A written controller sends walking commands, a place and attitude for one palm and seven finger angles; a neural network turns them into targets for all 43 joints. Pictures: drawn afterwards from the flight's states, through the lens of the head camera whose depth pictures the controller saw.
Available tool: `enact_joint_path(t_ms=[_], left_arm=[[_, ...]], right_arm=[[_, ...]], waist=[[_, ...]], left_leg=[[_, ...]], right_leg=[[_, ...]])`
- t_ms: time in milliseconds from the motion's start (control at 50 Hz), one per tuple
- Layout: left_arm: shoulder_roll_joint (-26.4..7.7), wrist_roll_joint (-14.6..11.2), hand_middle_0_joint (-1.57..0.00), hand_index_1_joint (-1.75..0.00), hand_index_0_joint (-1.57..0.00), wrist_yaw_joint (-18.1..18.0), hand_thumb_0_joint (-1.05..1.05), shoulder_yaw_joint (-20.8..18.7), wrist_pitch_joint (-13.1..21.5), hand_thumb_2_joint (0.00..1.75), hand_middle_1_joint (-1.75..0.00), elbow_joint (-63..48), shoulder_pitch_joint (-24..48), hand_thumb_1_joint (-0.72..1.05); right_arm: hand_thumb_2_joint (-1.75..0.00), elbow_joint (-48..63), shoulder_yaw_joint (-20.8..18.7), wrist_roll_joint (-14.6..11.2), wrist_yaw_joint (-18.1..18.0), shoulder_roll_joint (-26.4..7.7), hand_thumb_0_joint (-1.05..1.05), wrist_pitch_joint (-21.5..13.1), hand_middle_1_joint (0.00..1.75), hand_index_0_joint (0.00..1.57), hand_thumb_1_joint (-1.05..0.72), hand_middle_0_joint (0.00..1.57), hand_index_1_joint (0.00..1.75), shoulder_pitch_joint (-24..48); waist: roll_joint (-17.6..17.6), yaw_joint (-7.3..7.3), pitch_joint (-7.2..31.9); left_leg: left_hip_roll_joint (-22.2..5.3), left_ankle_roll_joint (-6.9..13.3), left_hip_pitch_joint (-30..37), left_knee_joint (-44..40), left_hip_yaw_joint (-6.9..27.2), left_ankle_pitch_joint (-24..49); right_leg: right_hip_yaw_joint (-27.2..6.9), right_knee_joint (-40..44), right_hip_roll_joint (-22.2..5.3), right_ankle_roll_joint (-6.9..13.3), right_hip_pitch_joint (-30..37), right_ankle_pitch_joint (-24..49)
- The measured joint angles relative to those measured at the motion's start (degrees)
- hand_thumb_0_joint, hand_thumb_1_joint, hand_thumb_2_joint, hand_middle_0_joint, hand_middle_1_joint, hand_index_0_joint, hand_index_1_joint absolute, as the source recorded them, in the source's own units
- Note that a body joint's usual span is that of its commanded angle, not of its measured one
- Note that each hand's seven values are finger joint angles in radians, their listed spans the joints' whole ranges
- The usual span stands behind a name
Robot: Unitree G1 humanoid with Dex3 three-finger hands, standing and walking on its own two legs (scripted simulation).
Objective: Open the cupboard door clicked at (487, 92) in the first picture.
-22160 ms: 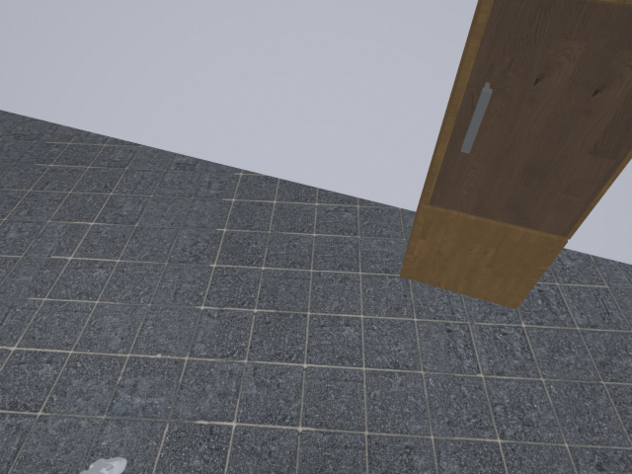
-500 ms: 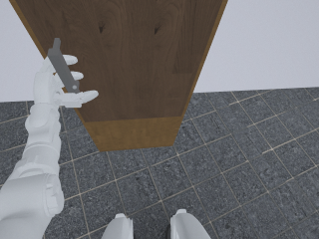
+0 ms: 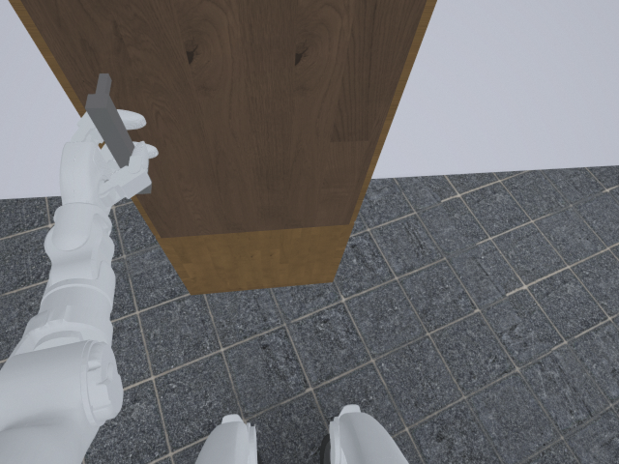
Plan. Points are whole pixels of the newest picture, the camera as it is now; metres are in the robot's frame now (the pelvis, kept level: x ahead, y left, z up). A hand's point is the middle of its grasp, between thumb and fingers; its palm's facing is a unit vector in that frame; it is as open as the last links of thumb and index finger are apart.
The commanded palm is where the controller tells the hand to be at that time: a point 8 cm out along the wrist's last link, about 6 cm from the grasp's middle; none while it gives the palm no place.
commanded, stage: pull the door open along its arc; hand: left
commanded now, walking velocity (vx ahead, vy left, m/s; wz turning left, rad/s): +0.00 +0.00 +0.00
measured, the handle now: (125, 139) +0.52 +0.22 +0.06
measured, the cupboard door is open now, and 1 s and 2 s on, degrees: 0 37 39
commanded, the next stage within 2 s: open thumb and fingers to let go in 1.04 s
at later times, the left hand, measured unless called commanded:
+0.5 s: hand (159, 236) +0.38 +0.16 +0.06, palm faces +0.22 -0.97 +0.06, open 6.0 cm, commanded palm +0.32 +0.20 +0.06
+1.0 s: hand (235, 319) +0.28 +0.07 +0.06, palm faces +0.43 -0.90 -0.03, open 6.1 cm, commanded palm +0.20 +0.09 +0.06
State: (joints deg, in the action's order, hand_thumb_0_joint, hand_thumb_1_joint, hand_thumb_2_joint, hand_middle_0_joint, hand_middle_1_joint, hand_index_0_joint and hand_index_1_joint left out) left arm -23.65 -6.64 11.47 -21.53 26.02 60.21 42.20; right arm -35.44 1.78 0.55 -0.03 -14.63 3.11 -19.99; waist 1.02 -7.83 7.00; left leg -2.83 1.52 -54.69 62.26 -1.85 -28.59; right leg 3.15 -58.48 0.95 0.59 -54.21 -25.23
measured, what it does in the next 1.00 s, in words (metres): stands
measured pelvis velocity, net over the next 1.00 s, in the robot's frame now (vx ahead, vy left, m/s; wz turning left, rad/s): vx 0.02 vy -0.03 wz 0.07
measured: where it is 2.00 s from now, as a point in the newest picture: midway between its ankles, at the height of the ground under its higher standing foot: outside the picture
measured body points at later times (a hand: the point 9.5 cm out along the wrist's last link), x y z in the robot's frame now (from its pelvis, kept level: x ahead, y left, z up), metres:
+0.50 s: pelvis +0.02 +0.00 +0.02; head +0.10 +0.01 +0.46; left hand +0.36 +0.21 +0.06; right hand +0.13 -0.24 -0.09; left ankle +0.01 +0.10 -0.66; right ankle +0.02 -0.12 -0.66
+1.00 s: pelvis +0.02 -0.03 +0.02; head +0.07 -0.04 +0.46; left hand +0.25 +0.12 +0.07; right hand +0.22 -0.22 -0.08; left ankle +0.00 +0.10 -0.66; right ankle +0.02 -0.12 -0.66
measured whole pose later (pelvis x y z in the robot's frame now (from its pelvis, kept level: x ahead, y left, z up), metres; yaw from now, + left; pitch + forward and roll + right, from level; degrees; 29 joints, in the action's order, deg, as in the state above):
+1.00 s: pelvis +0.02 -0.03 +0.02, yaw +4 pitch +13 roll +0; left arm 4.5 7.0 -31.4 13.6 16.3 1.1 -16.4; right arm -29.7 1.3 4.5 1.6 -9.6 -1.9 -12.0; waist 1.4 -0.2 8.9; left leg -1.5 -1.2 -41.4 57.3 0.8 -28.9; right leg 5.7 -56.7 -0.1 3.0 -41.1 -28.7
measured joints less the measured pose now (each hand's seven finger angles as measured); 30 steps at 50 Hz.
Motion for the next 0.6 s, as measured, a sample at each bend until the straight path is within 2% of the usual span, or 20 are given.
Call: enact_joint_path(t_ms=[100, 180, 380, 420, 460, 540, 600], left_arm=[[0.5, -0.5, -0.35, -1.35, -0.34, -0.9, 0.01, 0.6, 0.0, 0.83, -1.35, -0.8, -1.0, 0.73], [1.6, -1.4, -0.35, -1.35, -0.34, -1.1, 0.01, 1.2, -0.4, 0.81, -1.35, -4.6, -4.7, 0.74], [8.2, -4.7, -0.34, -1.35, -0.33, -1.9, 0.01, 6.8, -1.5, 0.74, -1.34, -23.9, -23.3, 0.72], [10.8, -4.7, -0.34, -1.33, -0.33, -5.1, 0.01, 8.7, -2.1, 0.74, -1.34, -28.5, -26.9, 0.72], [14.1, -3.9, -0.33, -1.32, -0.34, -10.9, 0.02, 10.8, -2.2, 0.75, -1.34, -32.7, -29.9, 0.71], [20.1, 0.5, -0.32, -1.29, -0.35, -22.9, 0.02, 14.9, -2.5, 0.78, -1.34, -38.6, -33.8, 0.71], [22.8, 3.9, -0.32, -1.30, -0.34, -29.4, 0.02, 18.1, -3.4, 0.79, -1.35, -41.7, -36.3, 0.71]], right_arm=[[-0.90, 0.0, -0.1, -0.1, 0.3, 0.2, 0.00, -0.1, 0.30, 0.20, -0.90, 0.20, 0.30, -0.2], [-0.90, 0.4, -0.4, -0.4, 0.6, 0.3, 0.00, 0.1, 0.30, 0.20, -0.90, 0.20, 0.30, -0.6], [-0.90, 2.8, -1.2, -1.5, 1.3, 0.8, 0.01, -0.4, 0.30, 0.20, -0.90, 0.20, 0.30, -0.2], [-0.90, 3.2, -1.6, -1.2, 1.3, 1.0, 0.01, -1.0, 0.30, 0.20, -0.90, 0.20, 0.30, 0.5], [-0.90, 3.4, -1.8, -0.6, 1.6, 1.3, 0.01, -1.7, 0.30, 0.20, -0.90, 0.20, 0.30, 1.7], [-0.90, 3.8, -1.8, 1.0, 2.4, 2.1, 0.01, -2.5, 0.30, 0.20, -0.90, 0.20, 0.30, 4.7], [-0.90, 4.3, -1.7, 2.0, 2.8, 2.9, 0.01, -2.5, 0.30, 0.20, -0.90, 0.20, 0.30, 6.8]], waist=[[0.0, 0.14, -0.1], [0.0, 0.53, 0.2], [0.2, 2.85, 1.0], [0.2, 3.71, 1.1], [0.2, 4.48, 1.2], [-0.1, 5.72, 1.2], [-0.2, 6.62, 1.3]], left_leg=[[-0.1, 0.0, 0.8, -0.5, -0.1, 0.0], [-0.2, 0.0, 2.0, -1.4, -0.5, 0.1], [0.1, 0.1, 7.6, -5.3, -1.4, 0.3], [0.2, 0.1, 8.5, -5.7, -1.5, 0.3], [0.5, 0.1, 9.0, -5.9, -1.5, 0.3], [1.0, -0.1, 9.1, -5.2, -1.0, 0.1], [1.2, -0.3, 9.2, -4.6, -0.6, -0.1]], right_leg=[[-0.1, 0.5, 0.1, 0.0, 0.8, 0.1], [-0.5, 1.3, 0.3, 0.0, 1.7, 0.2], [-1.4, 4.5, 0.1, -0.3, 6.9, 0.4], [-1.5, 4.8, 0.0, -0.4, 7.6, 0.3], [-1.5, 4.8, -0.2, -0.4, 8.1, 0.1], [-1.1, 3.5, -0.7, -0.3, 8.3, -0.7], [-0.7, 2.6, -1.0, 0.0, 8.4, -1.3]])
